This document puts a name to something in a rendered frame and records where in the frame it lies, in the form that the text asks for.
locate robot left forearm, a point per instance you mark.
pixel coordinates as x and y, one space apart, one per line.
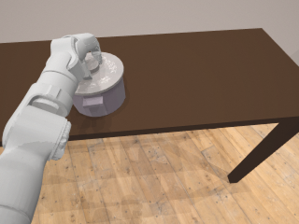
58 82

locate table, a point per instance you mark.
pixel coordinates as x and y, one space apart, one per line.
178 82

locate pot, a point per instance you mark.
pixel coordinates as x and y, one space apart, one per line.
101 104

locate robot left hand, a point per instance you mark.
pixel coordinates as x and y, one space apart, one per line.
93 46

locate knob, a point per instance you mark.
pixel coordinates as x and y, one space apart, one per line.
93 65

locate robot left upper arm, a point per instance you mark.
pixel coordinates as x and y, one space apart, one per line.
37 137

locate lid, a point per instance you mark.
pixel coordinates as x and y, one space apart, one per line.
109 75

